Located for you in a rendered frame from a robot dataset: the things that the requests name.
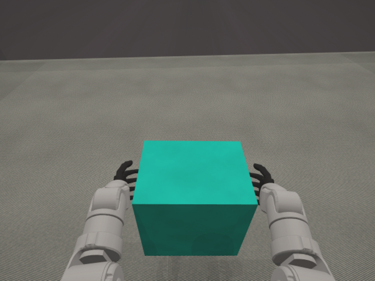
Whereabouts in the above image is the left robot upper arm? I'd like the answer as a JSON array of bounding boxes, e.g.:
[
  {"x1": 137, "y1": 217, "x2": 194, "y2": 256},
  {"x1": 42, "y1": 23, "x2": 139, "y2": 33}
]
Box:
[{"x1": 62, "y1": 261, "x2": 124, "y2": 281}]

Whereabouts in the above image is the robot right hand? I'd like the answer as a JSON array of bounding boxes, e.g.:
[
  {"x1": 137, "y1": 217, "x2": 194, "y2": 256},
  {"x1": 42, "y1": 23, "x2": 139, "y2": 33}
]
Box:
[{"x1": 249, "y1": 163, "x2": 274, "y2": 205}]

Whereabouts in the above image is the robot left hand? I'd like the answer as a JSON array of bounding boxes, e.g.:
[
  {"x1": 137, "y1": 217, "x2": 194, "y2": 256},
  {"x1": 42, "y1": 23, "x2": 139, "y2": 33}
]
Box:
[{"x1": 114, "y1": 160, "x2": 139, "y2": 200}]

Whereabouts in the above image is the right robot upper arm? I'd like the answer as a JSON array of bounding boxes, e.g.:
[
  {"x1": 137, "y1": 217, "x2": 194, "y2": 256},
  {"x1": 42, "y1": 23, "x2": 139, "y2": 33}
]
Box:
[{"x1": 271, "y1": 264, "x2": 335, "y2": 281}]

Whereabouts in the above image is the robot right forearm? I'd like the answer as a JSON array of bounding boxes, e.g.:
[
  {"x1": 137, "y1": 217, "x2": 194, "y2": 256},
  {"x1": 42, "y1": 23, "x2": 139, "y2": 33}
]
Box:
[{"x1": 260, "y1": 183, "x2": 335, "y2": 280}]

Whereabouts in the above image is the robot left forearm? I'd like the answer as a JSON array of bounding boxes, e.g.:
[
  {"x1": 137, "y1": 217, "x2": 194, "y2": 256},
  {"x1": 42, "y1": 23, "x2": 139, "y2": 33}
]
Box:
[{"x1": 60, "y1": 180, "x2": 130, "y2": 281}]

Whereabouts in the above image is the carton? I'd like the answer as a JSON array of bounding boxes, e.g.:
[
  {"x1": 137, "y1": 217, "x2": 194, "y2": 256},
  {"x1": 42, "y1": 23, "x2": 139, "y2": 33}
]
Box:
[{"x1": 132, "y1": 140, "x2": 258, "y2": 256}]

